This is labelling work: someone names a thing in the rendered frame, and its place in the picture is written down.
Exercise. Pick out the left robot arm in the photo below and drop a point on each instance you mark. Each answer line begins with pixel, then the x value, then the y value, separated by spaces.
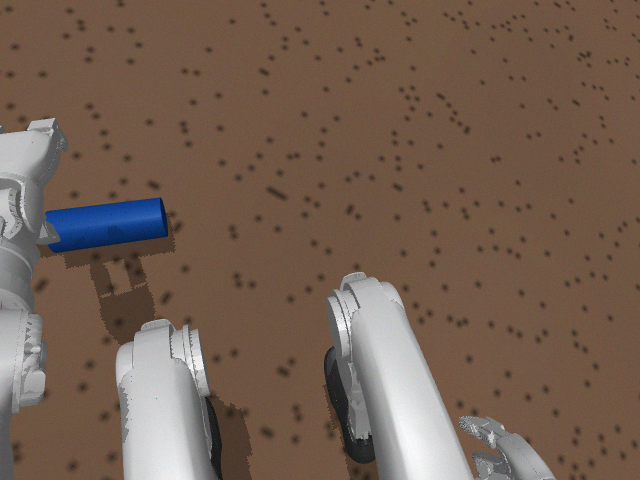
pixel 23 353

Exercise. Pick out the bottle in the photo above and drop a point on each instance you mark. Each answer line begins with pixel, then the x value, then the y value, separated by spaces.
pixel 108 224

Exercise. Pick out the left robot hand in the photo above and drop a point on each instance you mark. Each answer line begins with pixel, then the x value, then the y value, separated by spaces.
pixel 35 155

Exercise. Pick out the left robot foot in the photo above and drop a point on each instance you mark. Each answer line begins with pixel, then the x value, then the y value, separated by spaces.
pixel 216 441

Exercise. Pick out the right robot foot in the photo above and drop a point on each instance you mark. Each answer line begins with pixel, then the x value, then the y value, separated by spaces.
pixel 359 450

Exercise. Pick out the right robot hand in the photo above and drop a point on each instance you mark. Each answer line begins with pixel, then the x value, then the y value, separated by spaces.
pixel 517 461

